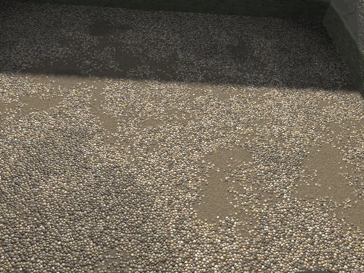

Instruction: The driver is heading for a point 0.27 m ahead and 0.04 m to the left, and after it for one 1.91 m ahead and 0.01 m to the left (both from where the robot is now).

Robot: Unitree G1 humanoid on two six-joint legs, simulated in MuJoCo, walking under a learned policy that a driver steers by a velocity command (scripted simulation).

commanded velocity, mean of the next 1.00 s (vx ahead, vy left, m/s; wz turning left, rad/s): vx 0.35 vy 0.00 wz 0.35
